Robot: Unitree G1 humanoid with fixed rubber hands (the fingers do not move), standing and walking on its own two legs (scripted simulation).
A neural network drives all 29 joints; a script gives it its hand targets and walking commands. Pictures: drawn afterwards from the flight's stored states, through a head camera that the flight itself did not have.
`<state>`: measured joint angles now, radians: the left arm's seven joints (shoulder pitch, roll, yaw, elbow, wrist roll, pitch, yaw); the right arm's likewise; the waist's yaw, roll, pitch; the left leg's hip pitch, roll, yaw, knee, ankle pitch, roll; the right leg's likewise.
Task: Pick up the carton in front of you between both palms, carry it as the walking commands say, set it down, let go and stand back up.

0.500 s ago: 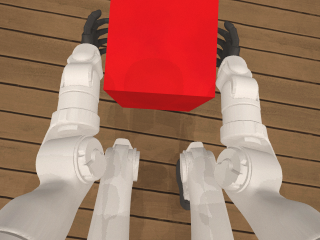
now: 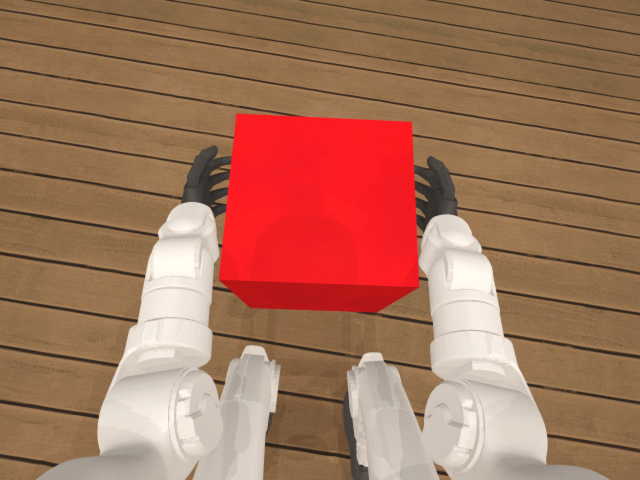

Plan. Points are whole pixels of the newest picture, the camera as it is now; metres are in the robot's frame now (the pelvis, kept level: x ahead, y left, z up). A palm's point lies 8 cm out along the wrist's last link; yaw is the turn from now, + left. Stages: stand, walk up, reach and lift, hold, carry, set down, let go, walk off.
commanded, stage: reach and lift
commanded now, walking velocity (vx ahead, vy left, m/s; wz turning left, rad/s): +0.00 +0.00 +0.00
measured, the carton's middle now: (318, 229) +0.43 +0.01 -0.11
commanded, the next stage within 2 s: hold in 1.82 s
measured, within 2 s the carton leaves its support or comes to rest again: neither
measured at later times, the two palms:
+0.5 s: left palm (157, 189) +0.38 +0.15 +0.12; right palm (514, 203) +0.38 -0.15 +0.12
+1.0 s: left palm (103, 178) +0.34 +0.15 +0.20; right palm (603, 191) +0.35 -0.15 +0.21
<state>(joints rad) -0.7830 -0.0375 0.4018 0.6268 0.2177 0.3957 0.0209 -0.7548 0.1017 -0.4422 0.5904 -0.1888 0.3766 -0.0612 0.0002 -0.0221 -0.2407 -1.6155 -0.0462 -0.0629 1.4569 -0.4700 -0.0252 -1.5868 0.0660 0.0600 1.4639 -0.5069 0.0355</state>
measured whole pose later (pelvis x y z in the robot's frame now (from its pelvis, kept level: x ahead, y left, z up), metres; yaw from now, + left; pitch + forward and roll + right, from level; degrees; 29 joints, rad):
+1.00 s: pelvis +0.05 -0.01 +0.18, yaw +1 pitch -4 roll +0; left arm -0.33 -0.17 0.33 0.41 0.32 0.61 -0.02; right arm -0.33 0.17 -0.32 0.43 -0.30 0.60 0.02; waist 0.00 -0.01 0.00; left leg -0.20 -0.02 -0.07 0.48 -0.21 -0.01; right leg -0.18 0.03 0.08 0.49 -0.24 0.00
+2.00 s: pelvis +0.06 -0.01 +0.19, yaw +1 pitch -7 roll +0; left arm -0.22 -0.14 0.19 0.18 0.25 0.75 0.00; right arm -0.23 0.14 -0.19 0.19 -0.25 0.74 0.01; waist 0.00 -0.01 0.02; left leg -0.06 -0.01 -0.08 0.35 -0.17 -0.01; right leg -0.03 0.02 0.08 0.36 -0.20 0.00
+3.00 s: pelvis +0.13 -0.03 +0.19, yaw +0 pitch +4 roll +1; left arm -0.17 -0.14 0.10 -0.14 0.14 0.98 0.06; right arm -0.15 0.13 -0.13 -0.19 -0.14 0.99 -0.05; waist -0.01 -0.02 -0.18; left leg -0.35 0.03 0.06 0.69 -0.46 -0.01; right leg -0.20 -0.01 -0.02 0.45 -0.33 -0.03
